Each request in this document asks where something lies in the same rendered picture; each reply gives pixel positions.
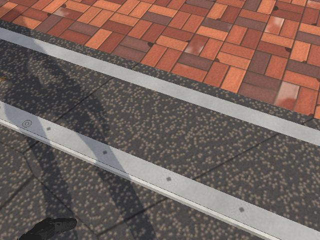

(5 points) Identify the robot left hand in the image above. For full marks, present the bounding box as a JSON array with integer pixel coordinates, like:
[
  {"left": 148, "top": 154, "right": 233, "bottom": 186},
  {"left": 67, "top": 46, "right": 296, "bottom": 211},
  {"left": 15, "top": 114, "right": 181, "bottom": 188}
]
[{"left": 17, "top": 217, "right": 77, "bottom": 240}]

